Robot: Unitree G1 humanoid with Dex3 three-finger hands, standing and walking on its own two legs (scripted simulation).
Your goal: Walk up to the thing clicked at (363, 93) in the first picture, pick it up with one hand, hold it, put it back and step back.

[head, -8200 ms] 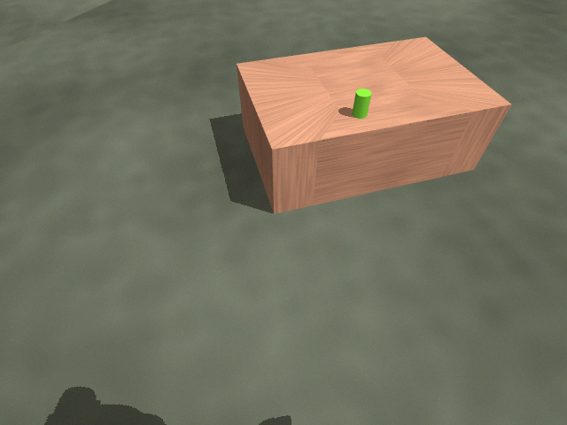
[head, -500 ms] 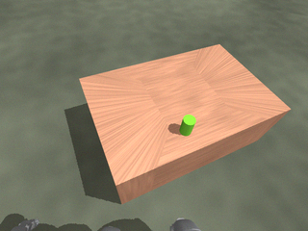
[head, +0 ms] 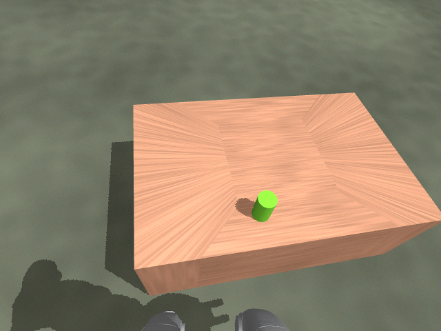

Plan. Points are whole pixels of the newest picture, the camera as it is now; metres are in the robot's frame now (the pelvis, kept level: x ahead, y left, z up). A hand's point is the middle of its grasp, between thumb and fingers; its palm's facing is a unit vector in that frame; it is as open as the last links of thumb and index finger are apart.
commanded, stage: walk up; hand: right
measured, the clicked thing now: (264, 206) +0.51 -0.14 -0.31
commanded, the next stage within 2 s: none
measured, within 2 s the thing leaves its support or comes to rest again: neither
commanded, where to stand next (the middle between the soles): +0.07 -0.09 m, yaw +12 degrees
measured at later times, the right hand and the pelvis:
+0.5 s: hand out of the picture +0.15 -0.44 -0.16, palm faces -0.23 +0.90 -0.37, open 7.4 cm; pelvis +0.04 -0.17 +0.00, yaw +10 degrees
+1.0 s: hand (373, 289) +0.23 -0.32 -0.12, palm faces -0.32 +0.86 -0.39, open 7.4 cm; pelvis +0.01 -0.11 +0.00, yaw +18 degrees
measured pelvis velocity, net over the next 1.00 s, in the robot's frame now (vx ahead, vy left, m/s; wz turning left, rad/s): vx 0.01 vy -0.11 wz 0.31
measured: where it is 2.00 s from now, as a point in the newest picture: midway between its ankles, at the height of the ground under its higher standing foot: outside the picture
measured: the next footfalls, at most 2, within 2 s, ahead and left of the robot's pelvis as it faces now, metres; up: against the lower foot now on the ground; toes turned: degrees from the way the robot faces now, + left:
right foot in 0.22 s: +0.10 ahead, -0.29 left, +0.00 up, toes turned +3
left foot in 0.80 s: +0.07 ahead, +0.00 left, +0.00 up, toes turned +16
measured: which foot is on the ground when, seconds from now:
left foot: down 0.00-0.24, up 0.26-0.78, down 0.80-1.00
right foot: up 0.00-0.20, down 0.22-0.82, up 0.84-1.00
